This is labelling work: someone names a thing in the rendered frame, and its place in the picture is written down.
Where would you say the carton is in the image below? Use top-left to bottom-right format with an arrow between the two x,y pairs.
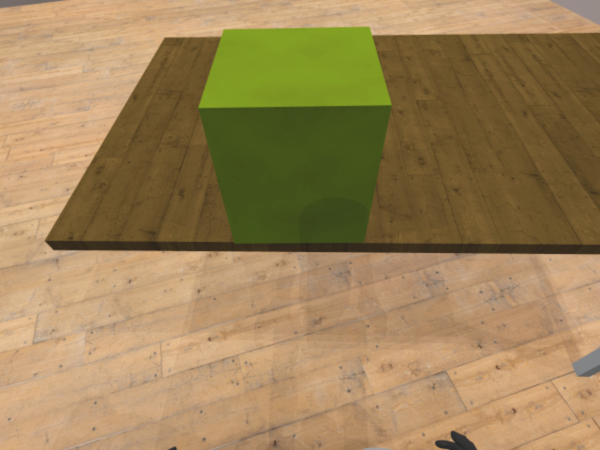
198,26 -> 392,244

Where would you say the table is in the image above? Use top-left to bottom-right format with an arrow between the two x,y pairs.
45,33 -> 600,377

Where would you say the right robot hand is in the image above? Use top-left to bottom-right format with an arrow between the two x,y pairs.
435,430 -> 477,450

